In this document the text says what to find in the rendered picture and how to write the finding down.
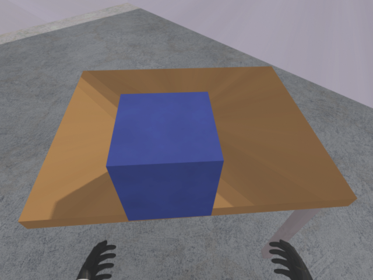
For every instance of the right robot hand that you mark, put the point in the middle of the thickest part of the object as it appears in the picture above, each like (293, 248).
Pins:
(297, 268)

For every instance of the left robot hand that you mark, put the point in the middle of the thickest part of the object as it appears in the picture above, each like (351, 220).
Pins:
(90, 268)

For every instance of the table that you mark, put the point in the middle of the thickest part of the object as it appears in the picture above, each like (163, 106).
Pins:
(273, 160)

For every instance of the carton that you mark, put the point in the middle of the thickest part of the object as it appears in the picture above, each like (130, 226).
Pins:
(165, 158)

